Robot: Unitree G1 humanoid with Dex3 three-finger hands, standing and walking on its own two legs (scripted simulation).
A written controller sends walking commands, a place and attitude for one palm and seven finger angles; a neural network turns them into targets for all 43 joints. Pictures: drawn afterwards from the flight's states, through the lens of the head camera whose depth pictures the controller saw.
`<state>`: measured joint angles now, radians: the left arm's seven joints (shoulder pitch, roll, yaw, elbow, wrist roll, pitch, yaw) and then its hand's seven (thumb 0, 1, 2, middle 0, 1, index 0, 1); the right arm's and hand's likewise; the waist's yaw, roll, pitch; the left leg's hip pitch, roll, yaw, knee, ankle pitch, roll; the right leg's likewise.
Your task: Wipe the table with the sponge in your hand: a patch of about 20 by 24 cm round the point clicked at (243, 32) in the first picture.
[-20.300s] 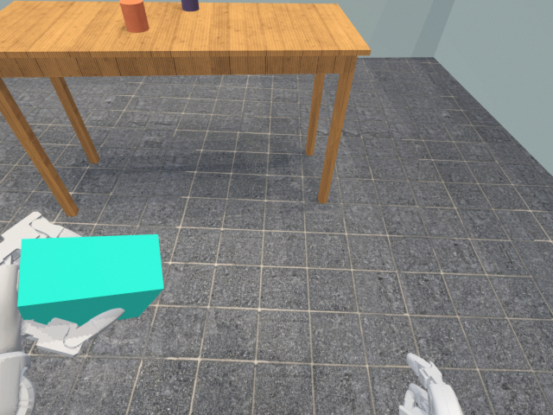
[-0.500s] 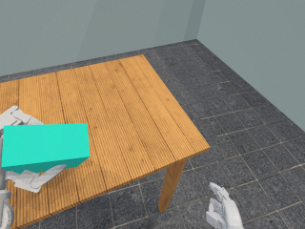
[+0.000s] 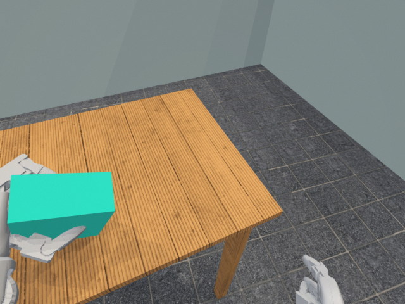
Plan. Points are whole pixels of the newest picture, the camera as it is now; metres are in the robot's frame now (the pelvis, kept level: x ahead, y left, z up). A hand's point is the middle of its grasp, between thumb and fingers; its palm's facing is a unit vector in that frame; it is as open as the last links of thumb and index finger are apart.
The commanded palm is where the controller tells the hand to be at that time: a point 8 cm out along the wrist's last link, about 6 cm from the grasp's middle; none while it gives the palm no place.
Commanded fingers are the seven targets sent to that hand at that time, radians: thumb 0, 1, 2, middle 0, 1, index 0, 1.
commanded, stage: come to a stop and stand still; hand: left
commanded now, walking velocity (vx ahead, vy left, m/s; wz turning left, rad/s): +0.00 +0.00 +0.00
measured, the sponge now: (76, 209) +0.22 +0.21 +0.14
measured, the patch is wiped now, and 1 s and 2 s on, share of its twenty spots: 0.00 0.00 0.00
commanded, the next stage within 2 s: look again from close up in 0.12 s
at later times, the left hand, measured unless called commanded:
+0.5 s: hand (53, 212) +0.21 +0.24 +0.15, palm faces +0.25 -0.89 -0.38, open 9.9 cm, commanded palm +0.15 +0.29 +0.17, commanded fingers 0.00 0.10 1.30 -1.20 -1.60 -1.20 -1.60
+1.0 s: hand (20, 232) +0.17 +0.26 +0.16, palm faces +0.33 -0.84 -0.42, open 9.9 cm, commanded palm +0.11 +0.29 +0.17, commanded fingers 0.00 0.10 1.30 -1.20 -1.60 -1.20 -1.60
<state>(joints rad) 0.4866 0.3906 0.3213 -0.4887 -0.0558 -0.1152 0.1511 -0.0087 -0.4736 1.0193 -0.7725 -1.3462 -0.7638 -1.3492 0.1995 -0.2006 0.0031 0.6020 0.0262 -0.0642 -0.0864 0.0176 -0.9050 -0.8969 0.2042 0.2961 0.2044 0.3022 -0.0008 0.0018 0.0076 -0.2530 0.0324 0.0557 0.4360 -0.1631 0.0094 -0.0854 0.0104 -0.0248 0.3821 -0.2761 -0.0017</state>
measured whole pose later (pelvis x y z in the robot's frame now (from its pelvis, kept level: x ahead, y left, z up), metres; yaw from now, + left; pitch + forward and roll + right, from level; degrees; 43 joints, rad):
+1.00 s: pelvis -0.06 +0.02 -0.01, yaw -2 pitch -1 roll -3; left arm 0.39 0.41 0.40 -0.57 -0.03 -0.25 0.08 -0.01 -0.47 1.02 -0.77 -1.35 -0.76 -1.35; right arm 0.15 -0.14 0.03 0.52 -0.01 -0.17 -0.01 0.02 -0.90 -0.90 0.21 0.30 0.21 0.30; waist 0.04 -0.03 0.14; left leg -0.40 0.06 0.08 0.55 -0.13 0.04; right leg -0.26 0.02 0.00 0.52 -0.25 0.02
